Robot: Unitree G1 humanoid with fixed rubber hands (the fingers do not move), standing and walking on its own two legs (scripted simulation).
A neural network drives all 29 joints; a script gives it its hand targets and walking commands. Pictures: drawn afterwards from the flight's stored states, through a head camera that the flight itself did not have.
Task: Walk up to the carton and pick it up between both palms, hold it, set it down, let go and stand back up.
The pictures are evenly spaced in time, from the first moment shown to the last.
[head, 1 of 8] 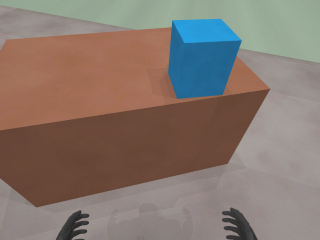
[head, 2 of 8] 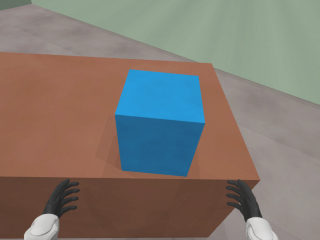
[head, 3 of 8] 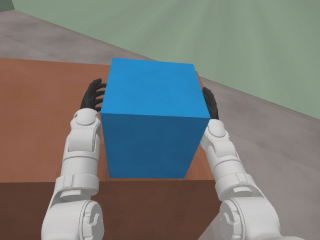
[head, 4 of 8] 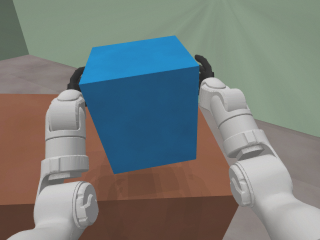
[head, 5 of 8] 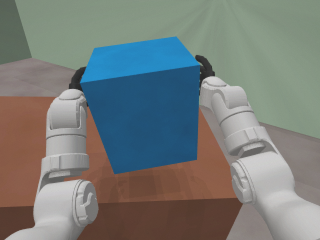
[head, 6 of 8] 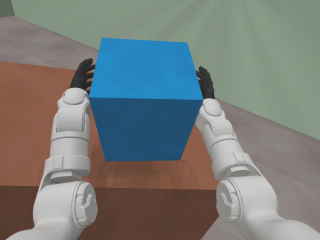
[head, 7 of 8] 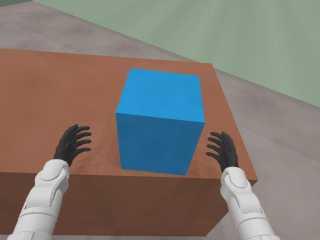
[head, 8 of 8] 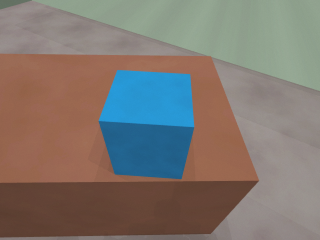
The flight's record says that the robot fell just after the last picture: no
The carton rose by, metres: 0.24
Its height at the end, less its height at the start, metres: +0.00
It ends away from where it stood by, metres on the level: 0.00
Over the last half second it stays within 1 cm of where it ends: yes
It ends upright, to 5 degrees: yes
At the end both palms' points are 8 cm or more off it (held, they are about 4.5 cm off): yes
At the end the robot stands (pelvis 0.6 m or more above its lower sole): yes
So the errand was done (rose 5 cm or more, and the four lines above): yes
